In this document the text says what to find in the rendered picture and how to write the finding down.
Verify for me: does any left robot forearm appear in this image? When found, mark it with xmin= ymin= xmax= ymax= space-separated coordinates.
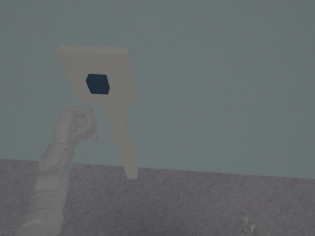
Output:
xmin=14 ymin=142 xmax=74 ymax=236

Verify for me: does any panel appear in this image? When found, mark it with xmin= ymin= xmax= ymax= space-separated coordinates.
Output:
xmin=55 ymin=45 xmax=138 ymax=180

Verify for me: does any right robot hand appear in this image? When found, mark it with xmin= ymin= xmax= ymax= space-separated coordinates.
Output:
xmin=239 ymin=211 xmax=270 ymax=236

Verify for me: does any button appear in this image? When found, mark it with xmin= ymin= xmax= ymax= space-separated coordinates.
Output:
xmin=86 ymin=74 xmax=110 ymax=95

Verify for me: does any left robot hand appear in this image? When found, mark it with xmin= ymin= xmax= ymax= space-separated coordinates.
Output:
xmin=52 ymin=103 xmax=98 ymax=149

